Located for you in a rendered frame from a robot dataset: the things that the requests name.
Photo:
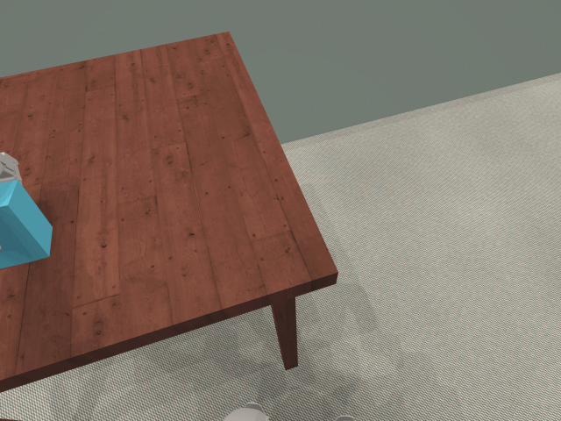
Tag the table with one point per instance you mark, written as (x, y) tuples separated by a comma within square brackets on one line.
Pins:
[(172, 203)]

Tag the left robot shin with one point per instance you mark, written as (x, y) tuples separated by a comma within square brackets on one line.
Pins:
[(255, 406)]

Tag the left robot hand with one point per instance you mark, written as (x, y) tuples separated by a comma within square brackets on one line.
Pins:
[(8, 169)]

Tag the sponge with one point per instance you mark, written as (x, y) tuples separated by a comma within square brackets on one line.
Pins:
[(25, 233)]

